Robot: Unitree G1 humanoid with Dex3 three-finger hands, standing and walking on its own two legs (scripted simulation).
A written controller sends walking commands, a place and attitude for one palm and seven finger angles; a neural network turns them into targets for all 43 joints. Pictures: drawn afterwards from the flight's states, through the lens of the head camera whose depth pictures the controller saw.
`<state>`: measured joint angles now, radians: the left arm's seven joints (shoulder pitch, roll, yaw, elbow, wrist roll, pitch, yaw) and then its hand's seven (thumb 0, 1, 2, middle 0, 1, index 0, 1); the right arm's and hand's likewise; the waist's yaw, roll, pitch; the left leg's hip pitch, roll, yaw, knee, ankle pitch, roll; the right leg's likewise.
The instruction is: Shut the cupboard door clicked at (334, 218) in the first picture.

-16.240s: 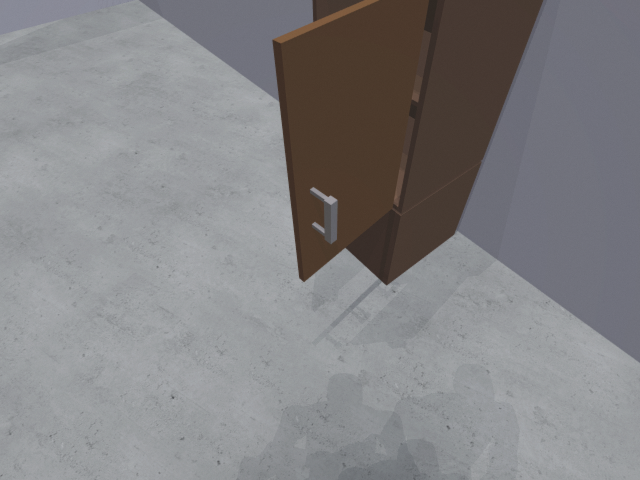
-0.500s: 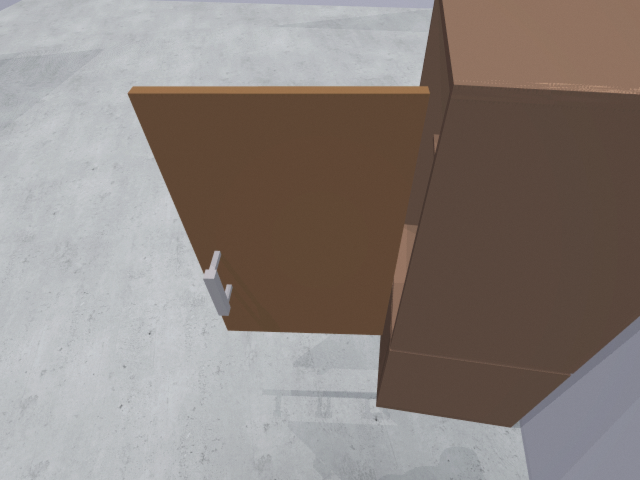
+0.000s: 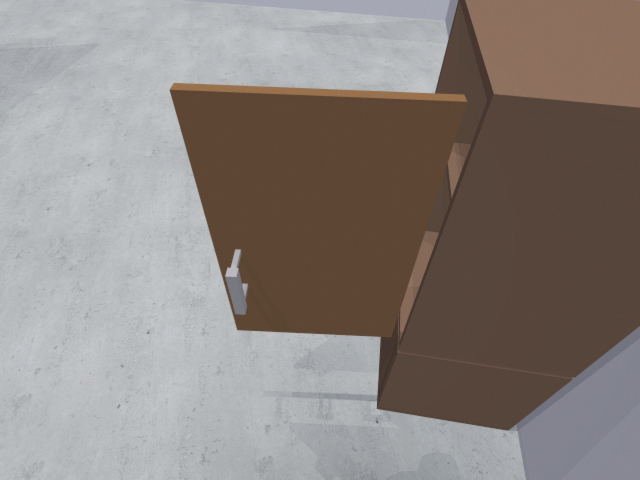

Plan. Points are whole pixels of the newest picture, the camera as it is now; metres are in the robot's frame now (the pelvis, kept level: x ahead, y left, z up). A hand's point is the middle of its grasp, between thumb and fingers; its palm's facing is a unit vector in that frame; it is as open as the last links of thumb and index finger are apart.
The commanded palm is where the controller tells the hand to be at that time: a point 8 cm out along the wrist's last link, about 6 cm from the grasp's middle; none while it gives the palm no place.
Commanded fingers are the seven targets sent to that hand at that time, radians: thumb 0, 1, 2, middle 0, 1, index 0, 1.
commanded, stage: raise the hand and make a fist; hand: left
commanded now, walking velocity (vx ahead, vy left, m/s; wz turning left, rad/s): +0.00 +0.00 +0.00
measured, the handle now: (239, 282) +0.46 +0.18 -0.11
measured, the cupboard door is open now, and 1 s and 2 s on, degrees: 97 97 97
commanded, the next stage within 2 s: none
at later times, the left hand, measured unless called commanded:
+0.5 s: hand (183, 474) +0.15 +0.19 -0.09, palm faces +0.01 -1.00 +0.02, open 6.3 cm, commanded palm +0.12 +0.24 -0.07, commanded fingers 0.00 0.90 0.90 -0.57 -0.70 -0.57 -0.70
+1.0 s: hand (185, 443) +0.18 +0.19 -0.08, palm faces +0.03 -1.00 -0.02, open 3.9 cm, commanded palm +0.15 +0.24 -0.07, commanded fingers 0.00 0.90 0.90 -1.02 -1.20 -1.02 -1.20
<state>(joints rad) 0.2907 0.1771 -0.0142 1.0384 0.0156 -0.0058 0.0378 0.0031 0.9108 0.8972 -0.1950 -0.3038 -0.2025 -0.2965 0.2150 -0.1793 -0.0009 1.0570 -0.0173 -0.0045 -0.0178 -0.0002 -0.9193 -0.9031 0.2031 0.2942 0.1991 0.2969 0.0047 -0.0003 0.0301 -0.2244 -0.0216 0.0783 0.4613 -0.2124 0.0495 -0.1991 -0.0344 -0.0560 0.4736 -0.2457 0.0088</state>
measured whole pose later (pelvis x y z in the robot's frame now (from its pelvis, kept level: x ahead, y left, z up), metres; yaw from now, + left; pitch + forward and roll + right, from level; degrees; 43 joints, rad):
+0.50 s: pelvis -0.04 -0.01 -0.11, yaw +2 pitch +14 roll -1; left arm 0.41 0.22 0.14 0.17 -0.30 -0.54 -0.36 0.01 0.91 0.90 -0.39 -0.52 -0.40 -0.51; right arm 0.17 -0.27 -0.05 0.50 0.03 -0.27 0.01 0.01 -0.90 -0.90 0.20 0.29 0.20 0.30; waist 0.00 -0.04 -0.16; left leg -1.00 -0.01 0.04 1.25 -0.49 0.05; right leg -0.95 -0.01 -0.05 1.26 -0.54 -0.02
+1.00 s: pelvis -0.01 -0.01 -0.12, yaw +2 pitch +19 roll -3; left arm 0.47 0.24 0.18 -0.04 -0.33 -0.41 -0.34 0.02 0.91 0.90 -0.84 -1.01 -0.85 -1.01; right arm 0.23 -0.21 -0.02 0.55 0.04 -0.20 -0.06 0.01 -0.90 -0.90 0.21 0.30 0.20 0.30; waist 0.02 0.04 -0.19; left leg -1.11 0.01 -0.02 1.32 -0.55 0.03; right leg -1.03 0.02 -0.10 1.27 -0.59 -0.04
